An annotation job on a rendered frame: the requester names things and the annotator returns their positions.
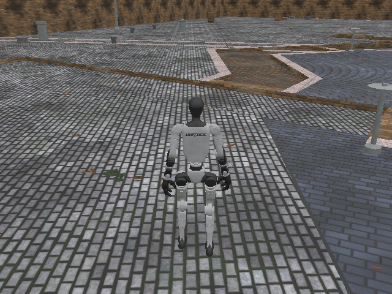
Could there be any robot right forearm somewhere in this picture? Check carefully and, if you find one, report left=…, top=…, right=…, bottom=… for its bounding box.
left=217, top=148, right=230, bottom=177

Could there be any robot shin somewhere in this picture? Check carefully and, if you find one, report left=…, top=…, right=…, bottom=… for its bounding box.
left=206, top=206, right=214, bottom=248
left=178, top=201, right=186, bottom=241

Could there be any right robot shin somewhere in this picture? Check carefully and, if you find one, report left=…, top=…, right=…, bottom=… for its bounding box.
left=206, top=206, right=214, bottom=248

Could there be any left robot shin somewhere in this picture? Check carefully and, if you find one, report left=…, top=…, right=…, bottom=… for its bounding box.
left=178, top=201, right=186, bottom=241

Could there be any robot left forearm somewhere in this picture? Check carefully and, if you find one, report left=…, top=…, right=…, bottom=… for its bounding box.
left=164, top=149, right=175, bottom=180

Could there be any right robot hand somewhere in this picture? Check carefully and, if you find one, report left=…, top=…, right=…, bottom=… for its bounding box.
left=217, top=175, right=231, bottom=191

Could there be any left robot hand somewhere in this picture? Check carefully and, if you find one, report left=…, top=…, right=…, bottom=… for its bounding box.
left=162, top=179, right=176, bottom=197

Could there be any left robot upper arm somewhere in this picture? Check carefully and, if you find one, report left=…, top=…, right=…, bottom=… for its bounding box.
left=169, top=124, right=183, bottom=159

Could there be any right robot upper arm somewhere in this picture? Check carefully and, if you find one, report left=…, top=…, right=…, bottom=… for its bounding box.
left=209, top=124, right=224, bottom=157

